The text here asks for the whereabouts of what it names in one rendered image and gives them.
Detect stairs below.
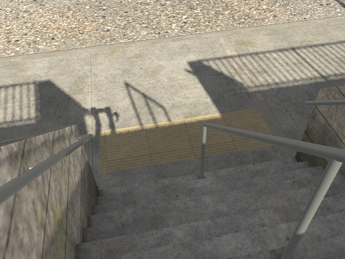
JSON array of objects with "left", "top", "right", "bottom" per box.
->
[{"left": 75, "top": 157, "right": 345, "bottom": 259}]

